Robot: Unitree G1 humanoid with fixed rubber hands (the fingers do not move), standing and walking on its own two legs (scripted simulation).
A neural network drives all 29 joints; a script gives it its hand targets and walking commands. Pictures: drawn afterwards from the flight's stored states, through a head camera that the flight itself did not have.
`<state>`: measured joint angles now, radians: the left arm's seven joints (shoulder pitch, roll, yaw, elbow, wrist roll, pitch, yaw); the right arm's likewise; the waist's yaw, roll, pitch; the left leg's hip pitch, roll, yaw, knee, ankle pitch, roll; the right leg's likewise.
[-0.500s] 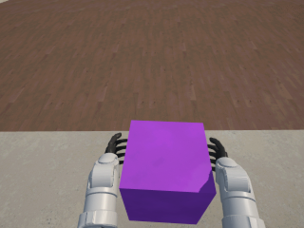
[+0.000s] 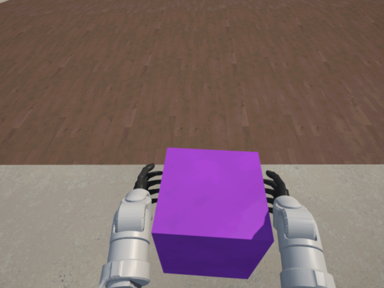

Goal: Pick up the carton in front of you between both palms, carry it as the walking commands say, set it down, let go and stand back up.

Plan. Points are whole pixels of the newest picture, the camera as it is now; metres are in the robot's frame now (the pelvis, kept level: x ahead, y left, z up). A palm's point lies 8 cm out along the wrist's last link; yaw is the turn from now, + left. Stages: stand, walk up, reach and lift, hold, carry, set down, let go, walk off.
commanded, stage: hold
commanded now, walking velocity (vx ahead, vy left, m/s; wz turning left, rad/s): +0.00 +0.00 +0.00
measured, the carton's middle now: (208, 215) +0.29 +0.00 -0.03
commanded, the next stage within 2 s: carry in 0.16 s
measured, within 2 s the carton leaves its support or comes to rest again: neither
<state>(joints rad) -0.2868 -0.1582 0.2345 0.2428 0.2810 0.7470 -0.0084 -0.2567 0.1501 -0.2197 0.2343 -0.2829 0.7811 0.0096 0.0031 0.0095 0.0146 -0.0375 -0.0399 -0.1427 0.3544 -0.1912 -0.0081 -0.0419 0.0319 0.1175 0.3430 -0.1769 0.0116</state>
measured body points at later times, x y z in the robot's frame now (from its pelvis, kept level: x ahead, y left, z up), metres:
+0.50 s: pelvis +0.08 +0.02 -0.01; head +0.05 +0.01 +0.44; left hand +0.36 +0.17 +0.08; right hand +0.36 -0.13 +0.07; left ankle +0.01 +0.14 -0.75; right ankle +0.03 -0.11 -0.73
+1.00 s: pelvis +0.35 +0.06 -0.03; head +0.34 +0.06 +0.42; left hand +0.59 +0.22 +0.05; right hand +0.60 -0.09 +0.04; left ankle +0.44 +0.14 -0.75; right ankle +0.16 -0.07 -0.71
